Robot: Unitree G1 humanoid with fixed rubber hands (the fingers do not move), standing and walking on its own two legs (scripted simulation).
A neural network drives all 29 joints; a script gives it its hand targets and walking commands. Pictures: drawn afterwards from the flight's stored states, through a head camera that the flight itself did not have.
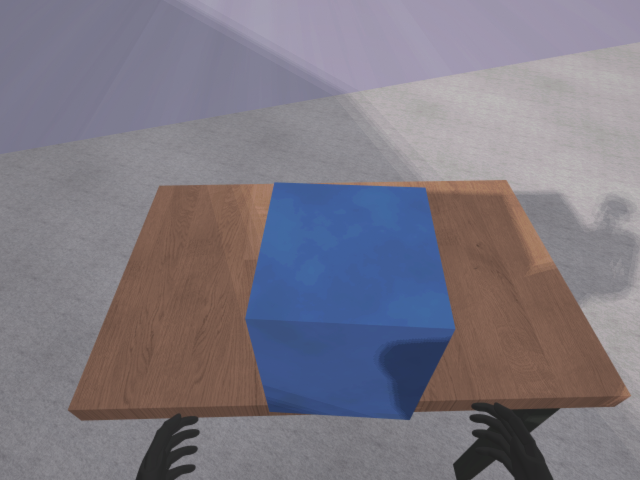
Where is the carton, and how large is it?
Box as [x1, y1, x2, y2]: [245, 182, 454, 419]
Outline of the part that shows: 274,182 245,317 269,411 409,419 454,330 454,324 425,188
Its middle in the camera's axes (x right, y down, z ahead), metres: +0.04 +0.09 +0.53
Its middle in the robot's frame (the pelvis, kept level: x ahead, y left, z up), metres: +0.35 +0.00 +0.03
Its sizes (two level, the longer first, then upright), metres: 0.210 0.200 0.250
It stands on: a table, 0.69 m high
